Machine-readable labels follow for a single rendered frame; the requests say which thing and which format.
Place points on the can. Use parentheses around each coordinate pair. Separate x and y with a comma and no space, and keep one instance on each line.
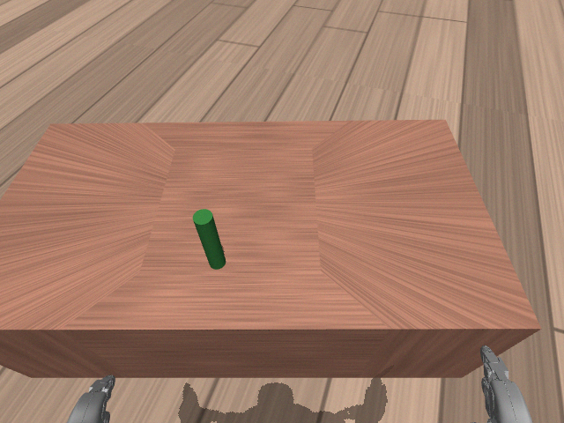
(209,237)

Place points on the left robot hand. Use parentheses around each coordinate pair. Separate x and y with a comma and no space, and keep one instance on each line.
(91,407)

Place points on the right robot hand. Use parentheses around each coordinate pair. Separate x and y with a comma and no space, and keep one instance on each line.
(504,400)

